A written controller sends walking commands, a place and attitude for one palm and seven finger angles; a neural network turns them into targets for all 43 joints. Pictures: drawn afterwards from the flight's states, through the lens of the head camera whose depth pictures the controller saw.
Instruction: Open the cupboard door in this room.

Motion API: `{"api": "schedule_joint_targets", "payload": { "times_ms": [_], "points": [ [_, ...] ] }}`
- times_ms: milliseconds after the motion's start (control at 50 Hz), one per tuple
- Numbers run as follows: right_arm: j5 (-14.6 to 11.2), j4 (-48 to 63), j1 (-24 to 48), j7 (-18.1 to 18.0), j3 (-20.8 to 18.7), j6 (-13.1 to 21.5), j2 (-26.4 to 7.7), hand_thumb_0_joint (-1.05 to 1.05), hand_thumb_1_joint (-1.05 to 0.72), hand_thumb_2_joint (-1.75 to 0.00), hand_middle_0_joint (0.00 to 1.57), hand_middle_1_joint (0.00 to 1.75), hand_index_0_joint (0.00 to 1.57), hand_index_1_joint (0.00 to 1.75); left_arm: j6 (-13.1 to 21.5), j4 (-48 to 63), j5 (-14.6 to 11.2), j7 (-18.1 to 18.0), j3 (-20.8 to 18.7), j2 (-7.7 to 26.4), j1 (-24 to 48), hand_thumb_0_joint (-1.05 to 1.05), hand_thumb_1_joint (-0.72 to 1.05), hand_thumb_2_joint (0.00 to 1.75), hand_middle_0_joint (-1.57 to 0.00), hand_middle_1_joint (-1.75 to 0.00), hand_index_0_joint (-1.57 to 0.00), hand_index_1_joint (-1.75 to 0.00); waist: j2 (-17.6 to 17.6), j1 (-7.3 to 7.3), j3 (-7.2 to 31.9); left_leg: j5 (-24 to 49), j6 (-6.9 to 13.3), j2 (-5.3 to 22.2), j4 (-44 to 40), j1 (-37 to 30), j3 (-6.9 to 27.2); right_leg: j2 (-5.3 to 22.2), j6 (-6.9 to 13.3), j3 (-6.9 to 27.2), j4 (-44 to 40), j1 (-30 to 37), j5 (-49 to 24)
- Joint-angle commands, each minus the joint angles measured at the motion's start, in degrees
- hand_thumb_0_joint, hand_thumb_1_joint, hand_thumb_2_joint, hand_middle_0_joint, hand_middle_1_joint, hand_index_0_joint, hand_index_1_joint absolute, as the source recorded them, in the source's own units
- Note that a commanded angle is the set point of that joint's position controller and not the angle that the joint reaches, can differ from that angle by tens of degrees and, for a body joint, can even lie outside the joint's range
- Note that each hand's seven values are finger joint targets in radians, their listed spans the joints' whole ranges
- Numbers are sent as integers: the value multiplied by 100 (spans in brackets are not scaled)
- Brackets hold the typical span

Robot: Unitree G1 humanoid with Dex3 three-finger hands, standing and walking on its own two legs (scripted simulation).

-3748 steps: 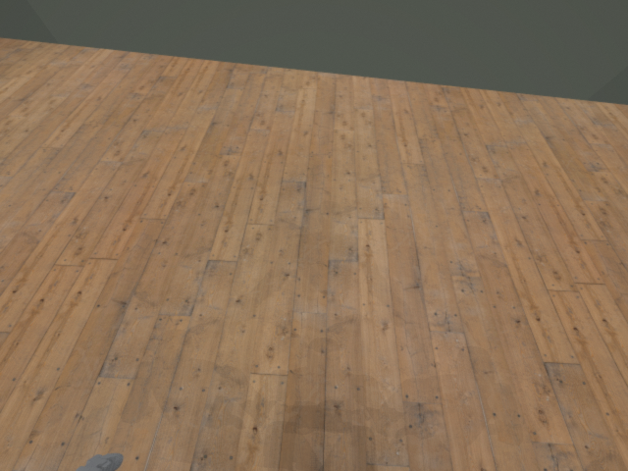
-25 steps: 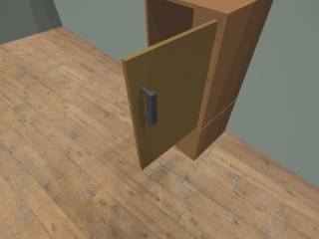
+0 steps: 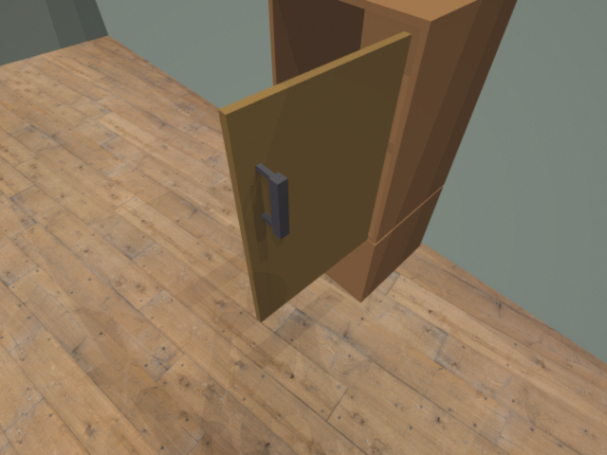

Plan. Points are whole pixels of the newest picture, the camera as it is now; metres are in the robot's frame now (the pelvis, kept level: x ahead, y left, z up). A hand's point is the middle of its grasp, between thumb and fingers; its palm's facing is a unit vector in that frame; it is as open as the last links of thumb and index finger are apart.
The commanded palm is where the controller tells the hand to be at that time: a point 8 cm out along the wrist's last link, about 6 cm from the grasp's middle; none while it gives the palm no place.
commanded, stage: look to check the result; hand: left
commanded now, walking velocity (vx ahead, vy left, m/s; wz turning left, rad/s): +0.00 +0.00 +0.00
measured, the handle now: (272, 201) +0.49 +0.08 +0.04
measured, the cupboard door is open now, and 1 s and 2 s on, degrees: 88 88 88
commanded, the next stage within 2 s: stand and wait in 0.36 s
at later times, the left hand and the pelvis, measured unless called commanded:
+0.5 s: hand out of the picture -0.01 +0.14 -0.18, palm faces +0.08 -0.98 -0.17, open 7.4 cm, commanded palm none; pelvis +0.02 -0.01 +0.00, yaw +0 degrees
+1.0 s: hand out of the picture -0.01 +0.14 -0.17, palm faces +0.07 -0.98 -0.19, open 7.4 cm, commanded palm none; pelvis +0.03 -0.02 +0.00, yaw -1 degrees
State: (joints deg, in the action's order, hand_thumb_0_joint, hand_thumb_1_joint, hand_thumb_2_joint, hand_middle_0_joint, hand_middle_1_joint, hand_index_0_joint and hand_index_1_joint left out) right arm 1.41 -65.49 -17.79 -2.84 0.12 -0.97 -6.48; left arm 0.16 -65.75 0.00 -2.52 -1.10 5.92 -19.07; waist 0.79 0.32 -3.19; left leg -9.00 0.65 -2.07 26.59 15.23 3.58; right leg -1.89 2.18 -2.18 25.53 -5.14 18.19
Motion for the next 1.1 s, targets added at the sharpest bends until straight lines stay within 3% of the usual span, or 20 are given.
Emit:
{"api": "schedule_joint_targets", "payload": {
  "times_ms": [0, 220, 300, 760, 860, 920, 1080],
  "points": [
    [-33, 121, -349, -25, -82, 72, -490, 0, -90, -90, 20, 30, 20, 30, 30, 21, 12, -12, -40, 463, -575, 0, 90, 90, -20, -30, -20, -30, -51, 0, -276, 346, 223, 538, -451, -286, 489, 615, 112, 546, -710, -661, -334],
    [-59, 75, -203, -21, -69, 75, -512, 0, -90, -90, 20, 30, 20, 30, 54, -4, 14, -30, -13, 497, -645, 0, 90, 90, -20, -30, -20, -30, -275, -25, -255, 695, 221, 542, -328, -430, 373, 663, 52, 518, -784, -583, -685],
    [-46, 45, -161, -26, -53, 84, -516, 0, -90, -90, 20, 30, 20, 30, 54, -4, 10, -27, -10, 495, -634, 0, 90, 90, -20, -30, -20, -30, -71, -24, -290, 741, 211, 552, -365, -448, 371, 675, 61, 546, -776, -583, -742],
    [-59, 48, -134, -57, -72, 103, -548, 0, -90, -90, 20, 30, 20, 30, 74, 67, 0, -52, -46, 581, -582, 0, 90, 90, -20, -30, -20, -30, -215, -44, -219, 1000, 177, 543, -228, -491, 217, 716, -87, 548, -782, -269, -1723],
    [-56, 46, -119, -53, -80, 91, -559, 0, -90, -90, 20, 30, 20, 30, 70, 75, 1, -48, -35, 574, -588, 0, 90, 90, -20, -30, -20, -30, -142, -43, -299, 916, 169, 552, -269, -524, 212, 698, -63, 576, -801, -360, -1537],
    [-68, 67, -109, -61, -88, 106, -596, 0, -90, -90, 20, 30, 20, 30, 81, 76, 6, -50, -51, 598, -625, 0, 90, 90, -20, -30, -20, -30, -295, -62, -224, 1000, 190, 557, -228, -555, 205, 693, -104, 567, -807, -291, -1722],
    [-62, 49, -94, -59, -82, 118, -609, 0, -90, -90, 20, 30, 20, 30, 78, 77, 2, -36, -41, 619, -579, 0, 90, 90, -20, -30, -20, -30, -80, -43, -233, 1010, 191, 582, -328, -591, 256, 686, -25, 583, -804, -297, -1496]
  ]
}}
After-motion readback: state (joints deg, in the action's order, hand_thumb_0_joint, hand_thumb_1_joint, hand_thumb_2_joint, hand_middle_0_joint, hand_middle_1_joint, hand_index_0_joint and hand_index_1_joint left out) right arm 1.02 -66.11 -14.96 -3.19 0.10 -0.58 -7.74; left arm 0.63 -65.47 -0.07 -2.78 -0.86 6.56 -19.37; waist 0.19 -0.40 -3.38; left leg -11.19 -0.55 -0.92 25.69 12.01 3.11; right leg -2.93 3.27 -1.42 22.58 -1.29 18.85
